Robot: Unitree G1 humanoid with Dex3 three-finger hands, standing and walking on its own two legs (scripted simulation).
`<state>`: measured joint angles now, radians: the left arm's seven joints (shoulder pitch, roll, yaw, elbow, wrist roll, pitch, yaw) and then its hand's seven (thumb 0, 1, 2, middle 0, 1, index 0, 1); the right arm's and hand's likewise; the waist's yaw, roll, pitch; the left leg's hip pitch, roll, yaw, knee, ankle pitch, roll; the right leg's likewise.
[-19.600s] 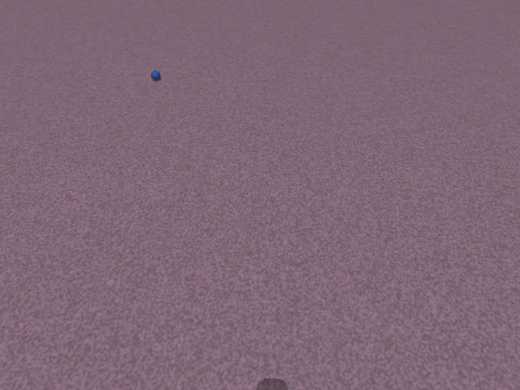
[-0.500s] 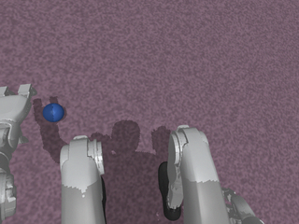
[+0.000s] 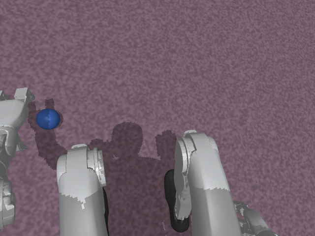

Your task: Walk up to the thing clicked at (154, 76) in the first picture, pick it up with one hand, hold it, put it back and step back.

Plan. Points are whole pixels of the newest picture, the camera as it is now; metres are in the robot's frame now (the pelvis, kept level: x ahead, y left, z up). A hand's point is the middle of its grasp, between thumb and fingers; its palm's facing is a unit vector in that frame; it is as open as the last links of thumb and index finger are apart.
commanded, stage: rise first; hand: left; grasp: from above
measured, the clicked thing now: (48, 119) +0.43 +0.28 -0.29
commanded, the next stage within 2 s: approach in 0.02 s
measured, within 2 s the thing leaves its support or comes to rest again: neither
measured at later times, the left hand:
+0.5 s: hand (43, 106) +0.45 +0.27 -0.19, palm faces -0.39 -0.06 -0.92, open 14.1 cm
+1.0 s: hand (30, 128) +0.39 +0.29 -0.19, palm faces -0.44 -0.08 -0.89, open 14.1 cm
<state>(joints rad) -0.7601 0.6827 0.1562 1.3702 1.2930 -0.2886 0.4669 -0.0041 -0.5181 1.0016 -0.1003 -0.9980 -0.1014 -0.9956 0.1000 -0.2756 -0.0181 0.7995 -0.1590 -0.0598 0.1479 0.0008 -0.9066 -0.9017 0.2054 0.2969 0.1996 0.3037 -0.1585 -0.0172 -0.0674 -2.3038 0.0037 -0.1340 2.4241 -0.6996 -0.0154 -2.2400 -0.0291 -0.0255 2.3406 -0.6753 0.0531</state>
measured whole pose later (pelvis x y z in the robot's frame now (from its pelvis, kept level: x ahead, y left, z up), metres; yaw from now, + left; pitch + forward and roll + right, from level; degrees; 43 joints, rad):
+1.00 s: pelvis +0.00 +0.00 -0.01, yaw +0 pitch +31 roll -7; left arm -0.76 0.66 0.09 1.37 1.30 -0.33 0.51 0.00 -0.54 1.00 -0.09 -1.04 -0.09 -1.04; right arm 0.12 -0.29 0.00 0.80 -0.17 -0.07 0.17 0.00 -0.91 -0.90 0.21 0.30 0.20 0.30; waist -0.16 -0.03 -0.04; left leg -2.31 0.00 -0.14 2.45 -0.68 -0.02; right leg -2.25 -0.02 -0.03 2.36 -0.66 0.05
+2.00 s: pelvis +0.01 +0.00 -0.04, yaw -4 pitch +29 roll -11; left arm -0.94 0.84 0.21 1.72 1.31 -0.24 0.61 0.00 -0.53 1.01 -0.07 -0.97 -0.06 -0.98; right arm 0.07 -0.30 0.13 0.79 -0.30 -0.18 0.26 0.00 -0.90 -0.90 0.20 0.30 0.20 0.30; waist -0.30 -0.05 0.06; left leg -2.37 0.00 -0.21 2.58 -0.73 -0.02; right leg -2.29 0.00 -0.08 2.44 -0.67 0.07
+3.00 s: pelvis +0.00 +0.01 -0.04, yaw -7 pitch +26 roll -14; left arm -0.92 0.87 0.15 1.77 1.33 -0.25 0.75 0.00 -0.17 0.73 -0.30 -0.88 -0.33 -0.85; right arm 0.04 -0.33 0.20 0.80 -0.33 -0.29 0.34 0.00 -0.90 -0.90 0.20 0.30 0.20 0.30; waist -0.32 -0.10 0.12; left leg -2.35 0.00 -0.26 2.62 -0.74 0.00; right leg -2.24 0.03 -0.11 2.43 -0.66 0.08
